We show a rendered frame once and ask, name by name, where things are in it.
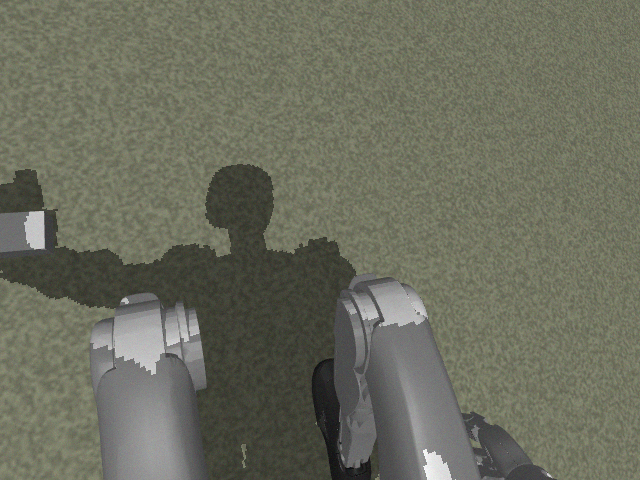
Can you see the right robot foot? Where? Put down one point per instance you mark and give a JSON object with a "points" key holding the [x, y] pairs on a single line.
{"points": [[327, 409]]}

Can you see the right robot hand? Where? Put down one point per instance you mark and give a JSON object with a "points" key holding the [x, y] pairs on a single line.
{"points": [[500, 453]]}

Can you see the small box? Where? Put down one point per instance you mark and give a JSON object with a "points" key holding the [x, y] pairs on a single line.
{"points": [[26, 234]]}

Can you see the right robot arm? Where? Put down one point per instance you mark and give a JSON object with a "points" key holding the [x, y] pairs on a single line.
{"points": [[529, 472]]}

